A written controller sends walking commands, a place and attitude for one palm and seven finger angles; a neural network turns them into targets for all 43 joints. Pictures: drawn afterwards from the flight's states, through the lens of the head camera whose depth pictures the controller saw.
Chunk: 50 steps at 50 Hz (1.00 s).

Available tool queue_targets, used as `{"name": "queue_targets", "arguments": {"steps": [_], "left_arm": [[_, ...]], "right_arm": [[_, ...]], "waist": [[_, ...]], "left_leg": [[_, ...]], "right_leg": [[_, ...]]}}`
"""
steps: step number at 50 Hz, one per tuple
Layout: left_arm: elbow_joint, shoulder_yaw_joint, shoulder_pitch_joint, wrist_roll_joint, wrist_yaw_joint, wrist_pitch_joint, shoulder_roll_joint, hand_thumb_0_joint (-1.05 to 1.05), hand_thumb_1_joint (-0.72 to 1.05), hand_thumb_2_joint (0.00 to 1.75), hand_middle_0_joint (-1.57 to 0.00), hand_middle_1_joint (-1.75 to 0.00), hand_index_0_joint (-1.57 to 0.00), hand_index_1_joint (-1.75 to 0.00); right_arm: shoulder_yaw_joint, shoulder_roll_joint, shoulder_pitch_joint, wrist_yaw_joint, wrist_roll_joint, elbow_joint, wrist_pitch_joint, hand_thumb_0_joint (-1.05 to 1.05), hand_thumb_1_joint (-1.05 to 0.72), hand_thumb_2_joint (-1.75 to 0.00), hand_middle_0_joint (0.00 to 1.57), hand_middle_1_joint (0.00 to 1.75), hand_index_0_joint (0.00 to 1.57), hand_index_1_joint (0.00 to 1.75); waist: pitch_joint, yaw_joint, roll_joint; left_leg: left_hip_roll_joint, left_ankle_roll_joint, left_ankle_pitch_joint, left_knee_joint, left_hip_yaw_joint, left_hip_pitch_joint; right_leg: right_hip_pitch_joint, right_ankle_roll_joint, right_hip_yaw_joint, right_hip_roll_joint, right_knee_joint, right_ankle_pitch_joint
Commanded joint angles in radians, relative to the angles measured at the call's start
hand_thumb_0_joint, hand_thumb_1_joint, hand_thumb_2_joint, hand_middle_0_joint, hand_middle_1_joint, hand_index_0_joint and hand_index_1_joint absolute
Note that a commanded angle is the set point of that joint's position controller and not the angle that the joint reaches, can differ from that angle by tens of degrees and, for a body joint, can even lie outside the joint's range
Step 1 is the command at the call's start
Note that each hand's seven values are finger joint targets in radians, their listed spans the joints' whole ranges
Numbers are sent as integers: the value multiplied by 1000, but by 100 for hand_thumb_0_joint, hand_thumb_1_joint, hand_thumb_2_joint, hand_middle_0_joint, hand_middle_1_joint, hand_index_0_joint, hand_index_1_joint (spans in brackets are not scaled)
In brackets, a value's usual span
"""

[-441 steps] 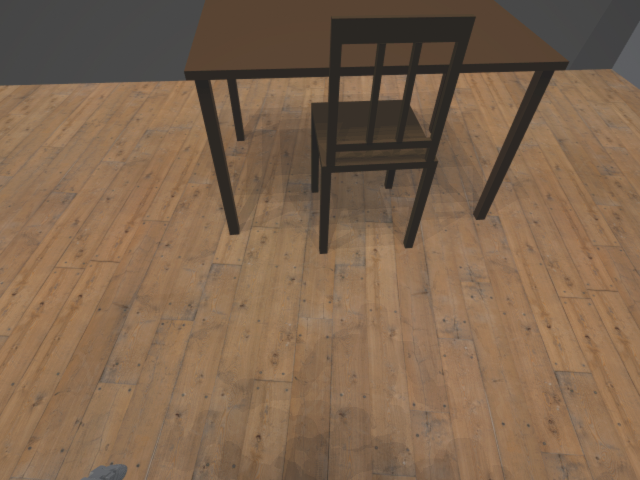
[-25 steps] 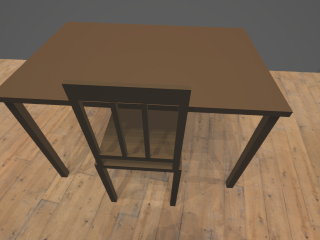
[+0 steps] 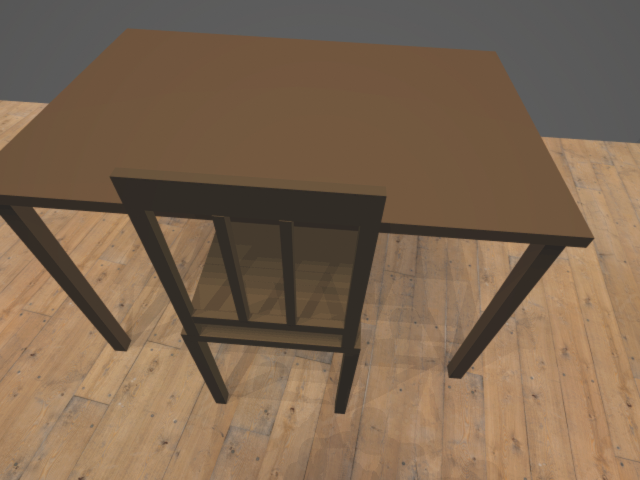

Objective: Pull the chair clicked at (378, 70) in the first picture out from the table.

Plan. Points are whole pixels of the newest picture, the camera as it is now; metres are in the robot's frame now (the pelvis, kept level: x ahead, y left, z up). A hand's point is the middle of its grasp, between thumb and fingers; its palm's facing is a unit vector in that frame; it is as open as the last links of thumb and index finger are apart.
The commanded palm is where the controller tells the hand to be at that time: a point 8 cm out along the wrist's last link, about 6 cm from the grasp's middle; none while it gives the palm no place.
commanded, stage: look again from close up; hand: left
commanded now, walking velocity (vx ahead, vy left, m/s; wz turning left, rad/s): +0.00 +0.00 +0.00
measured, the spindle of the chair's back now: (234, 272) +0.45 +0.18 -0.08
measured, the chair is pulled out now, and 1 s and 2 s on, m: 0.00 0.00 0.00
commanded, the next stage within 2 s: raise the hand toward the chair's back in 0.74 s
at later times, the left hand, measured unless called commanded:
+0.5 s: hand out of the picture +0.03 +0.18 -0.17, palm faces +0.02 -0.98 -0.21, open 7.4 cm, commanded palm none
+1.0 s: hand (178, 449) +0.17 +0.19 -0.06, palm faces +0.24 -0.95 -0.20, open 7.4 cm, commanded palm +0.12 +0.21 -0.07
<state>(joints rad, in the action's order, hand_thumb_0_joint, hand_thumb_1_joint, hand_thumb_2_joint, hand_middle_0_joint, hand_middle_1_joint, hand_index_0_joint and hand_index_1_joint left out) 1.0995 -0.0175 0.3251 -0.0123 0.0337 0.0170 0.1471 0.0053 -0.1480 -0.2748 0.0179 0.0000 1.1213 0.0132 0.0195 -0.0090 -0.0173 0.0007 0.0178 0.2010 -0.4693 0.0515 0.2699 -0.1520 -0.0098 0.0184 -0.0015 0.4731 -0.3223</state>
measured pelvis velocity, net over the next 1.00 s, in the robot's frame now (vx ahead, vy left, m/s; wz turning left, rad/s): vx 0.01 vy -0.01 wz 0.04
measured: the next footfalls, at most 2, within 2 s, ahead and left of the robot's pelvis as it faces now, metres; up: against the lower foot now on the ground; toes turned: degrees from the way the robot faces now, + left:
none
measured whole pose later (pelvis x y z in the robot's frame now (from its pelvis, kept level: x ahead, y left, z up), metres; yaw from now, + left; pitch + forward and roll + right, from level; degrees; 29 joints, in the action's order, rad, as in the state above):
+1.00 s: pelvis +0.01 -0.01 -0.01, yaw +2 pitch +2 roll +1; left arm 0.22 0.05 0.45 0.14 0.07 0.09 0.20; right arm -0.01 -0.22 -0.30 0.05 -0.03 0.85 0.24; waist -0.01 0.02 0.02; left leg -0.02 0.00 0.25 -0.57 0.02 0.36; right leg -0.24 -0.02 0.06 -0.02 0.61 -0.42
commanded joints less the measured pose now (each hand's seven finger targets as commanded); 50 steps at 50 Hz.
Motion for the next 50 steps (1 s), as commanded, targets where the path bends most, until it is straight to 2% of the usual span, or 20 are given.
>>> {"name": "queue_targets", "arguments": {"steps": [1,3,4,8,13,24,28,33,35,37,41,42,43,44,45,46,47,48,49,50], "left_arm": [[-14,18,70,-2,10,18,109,0,90,90,-20,-30,-20,-30],[-11,19,67,-2,10,16,109,0,90,90,-20,-30,-20,-30],[-10,19,65,-3,10,16,111,0,90,90,-20,-30,-20,-30],[-10,21,61,-2,10,17,116,0,90,90,-20,-30,-20,-30],[-12,21,53,-2,12,19,124,0,90,90,-20,-30,-20,-30],[-16,19,52,-1,11,16,132,0,90,90,-20,-30,-20,-30],[-16,21,55,-1,12,17,132,0,90,90,-20,-30,-20,-30],[-15,18,69,0,14,19,129,0,90,90,-20,-30,-20,-30],[-14,17,71,0,14,18,128,0,90,90,-20,-30,-20,-30],[-12,16,76,1,14,19,124,0,90,90,-20,-30,-20,-30],[-12,15,86,2,15,20,122,0,90,90,-20,-30,-20,-30],[-3,17,112,-24,49,50,120,0,90,90,-20,-30,-20,-30],[-1505,124,-579,190,25,250,341,0,88,89,-20,-30,-20,-30],[-1445,170,-442,129,73,241,389,0,85,88,-20,-29,-20,-29],[-1220,46,17,139,75,119,120,0,83,87,-19,-29,-19,-29],[-1091,-18,99,170,63,77,-9,0,81,86,-19,-29,-19,-29],[-1174,2,5,185,42,115,15,0,78,85,-19,-28,-19,-28],[-1124,50,-3,173,17,158,60,0,76,84,-19,-28,-19,-28],[-1025,70,62,169,-14,206,49,0,74,83,-18,-27,-18,-27],[-914,48,149,178,-62,270,-23,0,71,82,-18,-27,-18,-27]], "right_arm": [[-15,-100,-29,8,3,-31,24,0,-90,-90,20,30,20,30],[-14,-103,-22,9,3,-29,25,0,-90,-90,20,30,20,30],[-14,-97,-19,10,1,-28,25,0,-90,-90,20,30,20,30],[-13,-113,-11,12,3,-33,29,0,-90,-90,20,30,20,30],[-14,-119,-3,14,3,-33,29,0,-90,-90,20,30,20,30],[-8,-117,7,13,3,-26,25,0,-90,-90,20,30,20,30],[-6,-122,-3,14,3,-21,26,0,-90,-90,20,30,20,30],[-4,-115,-8,13,2,-15,24,0,-90,-90,20,30,20,30],[-4,-112,-8,13,1,-12,21,0,-90,-90,20,30,20,30],[-3,-110,-12,13,3,-9,22,0,-90,-90,20,30,20,30],[-2,-105,-18,14,2,-4,21,0,-90,-90,20,30,20,30],[-6,-129,48,4,4,-79,31,0,-90,-90,20,30,20,30],[-45,-301,-20,49,-41,-395,160,0,-90,-90,20,30,20,30],[-11,-204,77,86,-37,-348,232,0,-90,-90,20,30,20,30],[-31,-189,52,67,-34,-388,299,0,-90,-90,20,30,20,30],[-35,-189,39,58,-49,-345,307,0,-90,-90,20,30,20,30],[-53,-217,47,53,-38,-397,311,0,-90,-90,20,30,20,30],[-70,-240,47,51,-18,-415,311,0,-90,-90,20,30,20,30],[-77,-239,54,45,-7,-440,307,0,-90,-90,20,30,20,30],[-80,-230,79,36,4,-465,300,0,-90,-90,20,30,20,30]], "waist": [[28,5,13],[22,3,28],[46,1,12],[-5,1,18],[-19,1,16],[30,-4,-7],[2,0,6],[7,-1,-5],[37,-1,-18],[22,0,2],[23,1,0],[99,-10,-4],[-362,115,175],[-333,58,254],[-289,48,264],[-200,63,192],[-136,67,157],[-126,88,36],[-110,91,-78],[-98,70,-201]], "left_leg": [[89,21,-133,73,-104,-86],[92,23,-147,79,-106,-99],[93,25,-139,85,-107,-89],[95,25,-219,72,-104,-133],[98,23,-283,68,-99,-159],[96,24,-259,97,-102,-153],[96,23,-292,97,-102,-174],[92,21,-276,95,-100,-172],[89,20,-245,99,-101,-152],[89,19,-253,99,-99,-165],[89,17,-245,98,-100,-165],[82,-10,-322,-145,-55,-43],[6,27,-433,12,-42,-352],[50,22,-464,-22,-16,-400],[59,26,-513,27,-60,-387],[41,24,-511,-23,-79,-292],[36,14,-413,-82,-101,-196],[18,11,-285,-149,-93,-92],[-4,11,-199,-211,-86,15],[-3,4,-148,-269,-88,129]], "right_leg": [[-84,-19,-86,-94,-104,170],[-78,-17,-80,-96,-104,171],[-79,-16,-77,-93,-113,164],[-48,-13,-74,-101,-104,235],[-24,-9,-69,-106,-105,302],[-14,-6,-64,-105,-138,287],[3,-7,-63,-108,-132,308],[11,-9,-63,-113,-143,337],[3,-9,-64,-111,-151,325],[7,-10,-65,-112,-151,327],[9,-12,-67,-110,-155,332],[-62,24,-122,-151,-141,735],[-7,-5,-5,-63,-13,653],[-108,-7,37,-11,18,345],[-182,-19,64,19,113,186],[-229,-7,78,6,133,137],[-269,2,88,-4,106,141],[-328,4,95,0,95,182],[-376,7,102,4,125,206],[-451,10,105,7,193,210]]}}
